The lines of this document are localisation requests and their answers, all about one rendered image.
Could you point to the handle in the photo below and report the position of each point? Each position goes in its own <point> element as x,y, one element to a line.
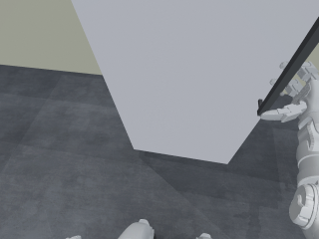
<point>302,53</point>

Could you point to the right robot upper arm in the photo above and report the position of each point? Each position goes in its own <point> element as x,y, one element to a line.
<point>304,210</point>

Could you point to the robot left shin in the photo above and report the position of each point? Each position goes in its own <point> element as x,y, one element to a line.
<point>144,221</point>

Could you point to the fridge door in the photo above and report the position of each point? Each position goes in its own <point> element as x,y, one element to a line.
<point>186,75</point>

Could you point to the right robot hand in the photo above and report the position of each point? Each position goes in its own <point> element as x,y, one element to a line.
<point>309,94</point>

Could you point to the robot right forearm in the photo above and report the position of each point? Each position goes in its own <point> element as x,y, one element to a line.
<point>307,152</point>

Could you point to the robot left thigh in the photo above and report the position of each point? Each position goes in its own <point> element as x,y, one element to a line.
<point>138,230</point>

